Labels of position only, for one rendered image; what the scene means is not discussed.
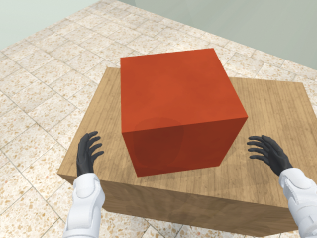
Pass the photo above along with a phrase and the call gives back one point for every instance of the robot left hand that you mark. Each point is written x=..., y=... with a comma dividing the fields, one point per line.
x=84, y=158

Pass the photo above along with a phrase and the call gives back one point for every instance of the left robot forearm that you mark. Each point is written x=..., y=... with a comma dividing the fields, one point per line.
x=84, y=217

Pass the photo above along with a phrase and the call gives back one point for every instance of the carton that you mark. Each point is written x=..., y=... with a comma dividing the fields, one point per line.
x=179, y=111

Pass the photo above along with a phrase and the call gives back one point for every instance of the right robot forearm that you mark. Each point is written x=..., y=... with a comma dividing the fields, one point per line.
x=301, y=193

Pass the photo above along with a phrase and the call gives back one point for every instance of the pedestal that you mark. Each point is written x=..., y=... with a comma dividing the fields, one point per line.
x=241, y=196

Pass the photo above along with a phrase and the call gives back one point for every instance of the robot right hand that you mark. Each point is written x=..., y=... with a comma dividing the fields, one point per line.
x=273, y=154

